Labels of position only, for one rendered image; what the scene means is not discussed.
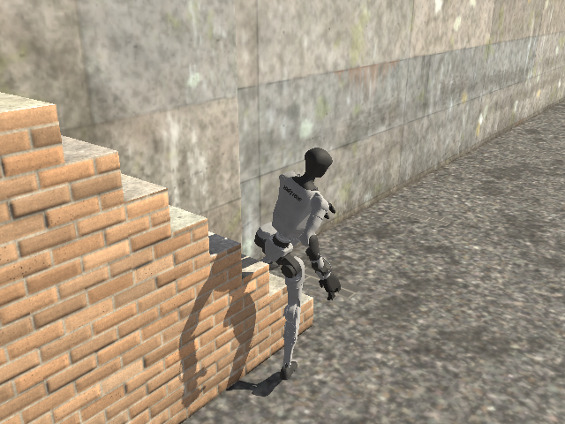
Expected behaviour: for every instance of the stairs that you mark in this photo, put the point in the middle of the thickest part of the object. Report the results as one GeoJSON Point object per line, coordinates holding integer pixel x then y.
{"type": "Point", "coordinates": [115, 307]}

